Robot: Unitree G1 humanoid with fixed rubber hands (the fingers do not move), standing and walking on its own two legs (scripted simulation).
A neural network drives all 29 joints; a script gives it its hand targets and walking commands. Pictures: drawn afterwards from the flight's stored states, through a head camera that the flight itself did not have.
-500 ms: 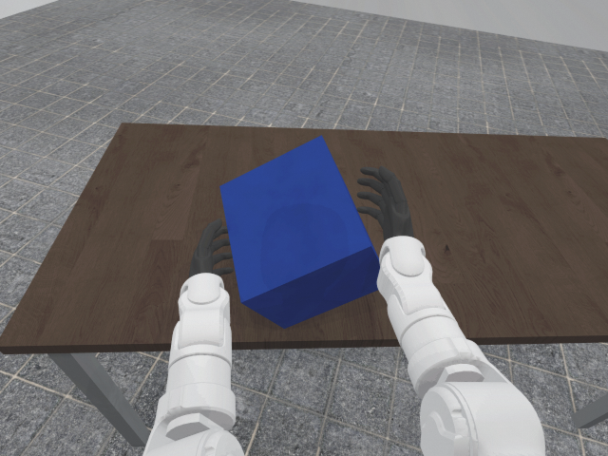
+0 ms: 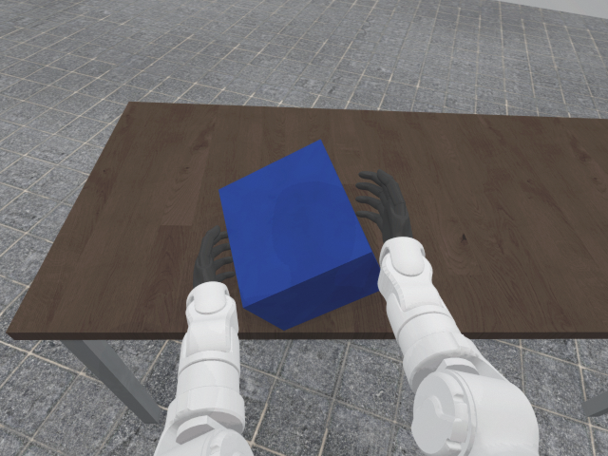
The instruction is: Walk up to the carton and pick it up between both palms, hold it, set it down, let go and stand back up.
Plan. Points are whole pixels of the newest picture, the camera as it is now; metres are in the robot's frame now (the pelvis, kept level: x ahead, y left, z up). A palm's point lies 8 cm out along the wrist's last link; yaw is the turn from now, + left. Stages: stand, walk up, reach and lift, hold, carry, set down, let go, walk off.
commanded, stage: set down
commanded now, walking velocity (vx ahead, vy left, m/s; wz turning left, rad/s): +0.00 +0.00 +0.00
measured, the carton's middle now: (301, 237) +0.45 +0.06 +0.02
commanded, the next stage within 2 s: none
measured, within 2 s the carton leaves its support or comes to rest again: neither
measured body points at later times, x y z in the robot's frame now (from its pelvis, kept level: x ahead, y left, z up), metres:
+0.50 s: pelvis +0.00 +0.00 +0.00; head +0.04 +0.03 +0.45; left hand +0.36 +0.18 +0.01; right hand +0.43 -0.07 +0.08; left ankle +0.07 +0.16 -0.75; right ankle -0.05 -0.11 -0.75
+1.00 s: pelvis +0.01 +0.00 +0.00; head +0.06 +0.03 +0.44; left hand +0.37 +0.18 +0.01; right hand +0.44 -0.07 +0.08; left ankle +0.07 +0.16 -0.75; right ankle -0.05 -0.11 -0.75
